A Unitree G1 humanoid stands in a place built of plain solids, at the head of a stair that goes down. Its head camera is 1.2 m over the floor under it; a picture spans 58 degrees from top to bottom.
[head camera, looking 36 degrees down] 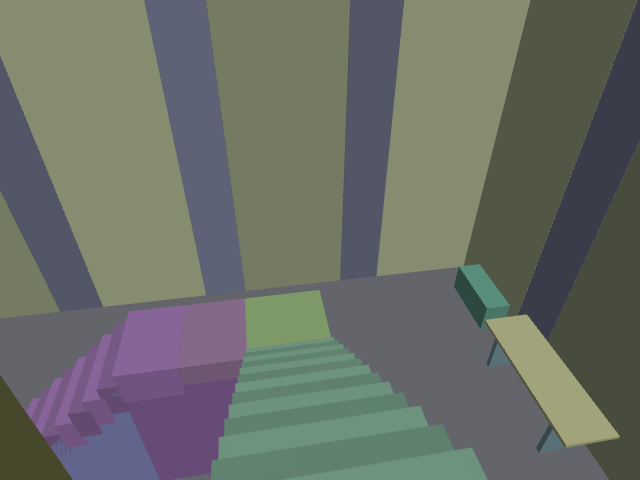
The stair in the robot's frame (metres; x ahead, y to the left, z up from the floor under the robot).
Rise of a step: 0.18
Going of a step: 0.20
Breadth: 0.97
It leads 10 degrees to the left of straight ahead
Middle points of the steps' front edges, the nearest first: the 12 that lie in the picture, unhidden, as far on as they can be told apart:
0.76 -0.08 -0.36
0.96 -0.05 -0.53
1.16 -0.01 -0.71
1.36 0.02 -0.89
1.56 0.05 -1.07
1.77 0.09 -1.25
1.97 0.12 -1.43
2.17 0.15 -1.60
2.37 0.19 -1.78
2.57 0.22 -1.96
2.77 0.26 -2.14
2.97 0.29 -2.31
